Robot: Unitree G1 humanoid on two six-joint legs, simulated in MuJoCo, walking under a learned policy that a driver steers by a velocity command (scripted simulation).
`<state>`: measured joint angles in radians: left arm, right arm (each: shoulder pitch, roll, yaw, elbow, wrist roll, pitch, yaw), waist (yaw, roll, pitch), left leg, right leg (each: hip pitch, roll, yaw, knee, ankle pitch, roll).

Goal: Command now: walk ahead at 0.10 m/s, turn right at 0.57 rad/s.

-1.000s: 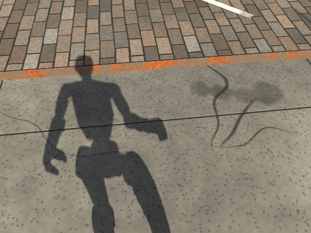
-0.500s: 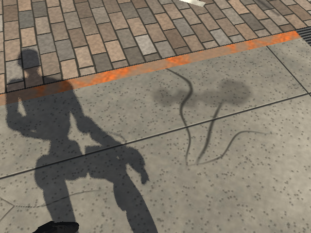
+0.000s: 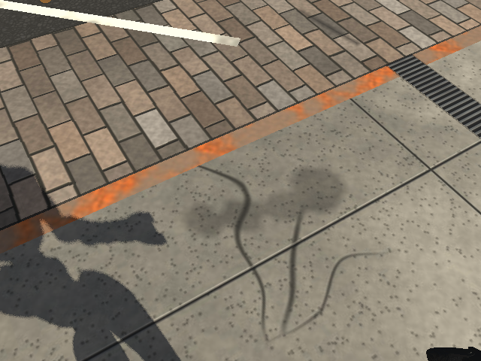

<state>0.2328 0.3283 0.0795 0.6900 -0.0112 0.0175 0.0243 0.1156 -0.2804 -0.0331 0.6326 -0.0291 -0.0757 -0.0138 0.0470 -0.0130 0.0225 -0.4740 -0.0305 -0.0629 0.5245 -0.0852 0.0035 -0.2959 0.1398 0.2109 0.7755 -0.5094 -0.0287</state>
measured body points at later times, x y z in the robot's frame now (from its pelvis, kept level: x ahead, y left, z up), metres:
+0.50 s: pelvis +0.04 -0.02 +0.02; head +0.04 -0.04 +0.46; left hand +0.22 +0.21 -0.08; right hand +0.12 -0.31 -0.10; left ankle +0.07 +0.13 -0.70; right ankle +0.02 -0.12 -0.72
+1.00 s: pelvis +0.04 -0.01 +0.01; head +0.04 -0.01 +0.46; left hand +0.18 +0.23 -0.11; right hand +0.08 -0.27 -0.12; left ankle +0.06 +0.13 -0.72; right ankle +0.02 -0.12 -0.72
